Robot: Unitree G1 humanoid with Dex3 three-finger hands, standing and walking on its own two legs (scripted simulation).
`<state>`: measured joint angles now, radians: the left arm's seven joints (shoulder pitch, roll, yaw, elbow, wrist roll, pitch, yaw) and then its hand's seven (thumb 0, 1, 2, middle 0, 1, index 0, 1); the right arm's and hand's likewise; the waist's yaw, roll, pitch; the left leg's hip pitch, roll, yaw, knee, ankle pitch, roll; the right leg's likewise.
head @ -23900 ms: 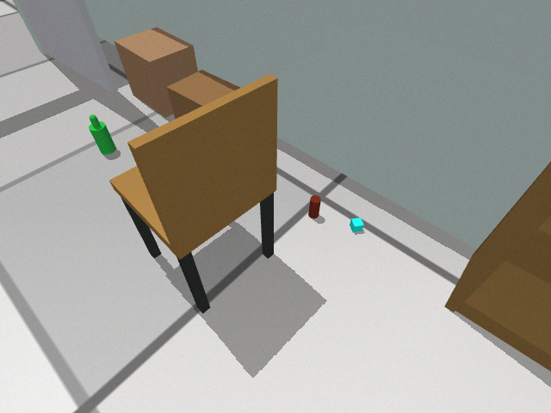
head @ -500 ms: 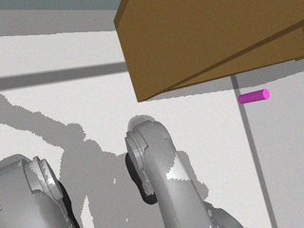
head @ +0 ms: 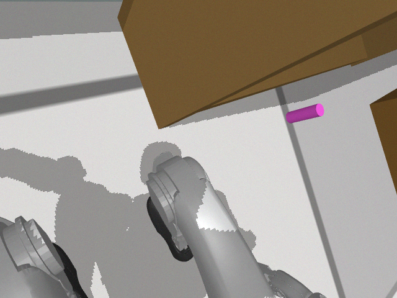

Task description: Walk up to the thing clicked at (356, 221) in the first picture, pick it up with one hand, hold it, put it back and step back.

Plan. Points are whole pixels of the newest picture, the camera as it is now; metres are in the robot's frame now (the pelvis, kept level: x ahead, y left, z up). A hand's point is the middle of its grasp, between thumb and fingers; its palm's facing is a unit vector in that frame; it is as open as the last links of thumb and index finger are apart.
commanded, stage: rest palm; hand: left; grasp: from above
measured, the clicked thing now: out of the picture +0.45 +0.35 -0.30
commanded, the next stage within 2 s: close in 1.00 s
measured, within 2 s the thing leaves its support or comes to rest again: neither
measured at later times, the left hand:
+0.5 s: hand out of the picture +0.44 +0.34 -0.26, palm faces -0.25 -0.35 -0.90, open 12.8 cm
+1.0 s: hand out of the picture +0.44 +0.34 -0.27, palm faces -0.23 -0.36 -0.90, open 12.3 cm
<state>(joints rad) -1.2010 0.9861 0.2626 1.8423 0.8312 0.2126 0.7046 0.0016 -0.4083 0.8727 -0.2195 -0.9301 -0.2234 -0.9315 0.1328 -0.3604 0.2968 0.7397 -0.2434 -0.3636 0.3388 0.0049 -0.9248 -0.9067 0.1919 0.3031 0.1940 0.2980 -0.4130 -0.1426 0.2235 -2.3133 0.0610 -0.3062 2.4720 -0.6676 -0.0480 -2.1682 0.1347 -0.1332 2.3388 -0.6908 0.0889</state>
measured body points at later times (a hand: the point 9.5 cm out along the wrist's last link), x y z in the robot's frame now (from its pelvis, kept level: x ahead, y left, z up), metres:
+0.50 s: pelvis +0.00 +0.01 +0.00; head +0.29 +0.13 +0.32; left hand +0.46 +0.35 -0.21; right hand +0.01 -0.23 -0.04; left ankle +0.07 +0.15 -0.29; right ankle +0.11 -0.12 -0.29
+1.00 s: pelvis +0.00 +0.01 +0.01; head +0.30 +0.14 +0.31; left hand +0.45 +0.35 -0.22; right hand +0.02 -0.23 -0.03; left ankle +0.07 +0.15 -0.29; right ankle +0.11 -0.12 -0.29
